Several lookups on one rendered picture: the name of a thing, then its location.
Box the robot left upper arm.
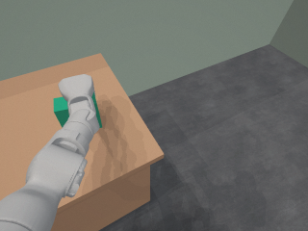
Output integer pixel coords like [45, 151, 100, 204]
[0, 143, 88, 231]

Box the left robot forearm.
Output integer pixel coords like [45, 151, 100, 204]
[25, 93, 100, 184]

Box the left robot hand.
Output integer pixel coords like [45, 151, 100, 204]
[58, 74, 96, 102]

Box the sponge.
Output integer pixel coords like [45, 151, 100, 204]
[53, 93, 102, 128]

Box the table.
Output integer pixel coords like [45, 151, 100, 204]
[0, 53, 165, 231]

